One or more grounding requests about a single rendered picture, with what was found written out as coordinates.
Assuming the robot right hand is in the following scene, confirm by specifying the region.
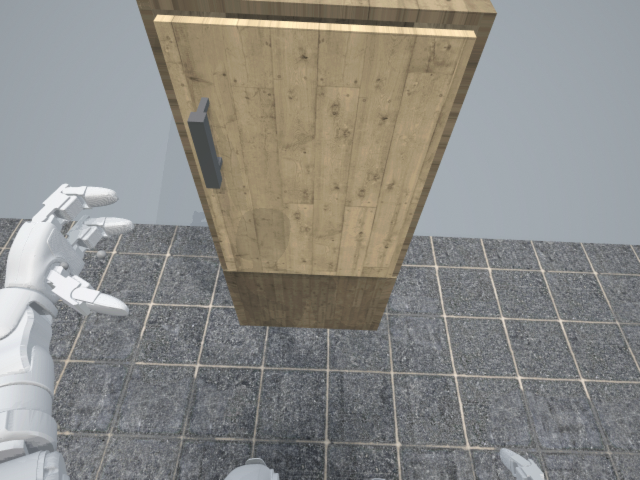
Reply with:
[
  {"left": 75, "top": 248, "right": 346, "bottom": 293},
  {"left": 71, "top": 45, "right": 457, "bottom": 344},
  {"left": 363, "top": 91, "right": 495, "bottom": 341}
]
[{"left": 500, "top": 448, "right": 544, "bottom": 480}]

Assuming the handle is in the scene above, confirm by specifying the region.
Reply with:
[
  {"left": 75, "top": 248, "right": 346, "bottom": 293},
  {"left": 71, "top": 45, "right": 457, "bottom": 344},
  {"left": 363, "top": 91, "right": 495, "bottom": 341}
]
[{"left": 187, "top": 97, "right": 223, "bottom": 189}]

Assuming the left robot forearm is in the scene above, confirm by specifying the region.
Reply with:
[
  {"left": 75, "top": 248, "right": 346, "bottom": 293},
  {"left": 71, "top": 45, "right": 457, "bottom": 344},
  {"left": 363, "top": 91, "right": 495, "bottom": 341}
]
[{"left": 0, "top": 287, "right": 58, "bottom": 464}]

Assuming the cupboard door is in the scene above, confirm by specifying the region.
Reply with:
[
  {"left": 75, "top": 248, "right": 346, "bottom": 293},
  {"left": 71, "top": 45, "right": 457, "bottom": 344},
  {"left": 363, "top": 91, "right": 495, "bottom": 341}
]
[{"left": 153, "top": 15, "right": 477, "bottom": 278}]

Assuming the robot left hand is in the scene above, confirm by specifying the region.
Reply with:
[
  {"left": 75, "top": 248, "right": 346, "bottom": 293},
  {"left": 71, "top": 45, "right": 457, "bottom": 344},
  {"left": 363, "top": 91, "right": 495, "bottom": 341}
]
[{"left": 4, "top": 184, "right": 134, "bottom": 316}]

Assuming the robot left shin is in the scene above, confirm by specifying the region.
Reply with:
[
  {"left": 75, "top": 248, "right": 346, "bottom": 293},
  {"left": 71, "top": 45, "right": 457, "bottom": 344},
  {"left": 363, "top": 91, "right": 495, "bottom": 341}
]
[{"left": 245, "top": 458, "right": 267, "bottom": 467}]

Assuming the left robot upper arm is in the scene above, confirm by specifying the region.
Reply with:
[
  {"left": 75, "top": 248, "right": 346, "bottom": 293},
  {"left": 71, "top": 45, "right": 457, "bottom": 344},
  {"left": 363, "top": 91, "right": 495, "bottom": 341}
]
[{"left": 0, "top": 450, "right": 70, "bottom": 480}]

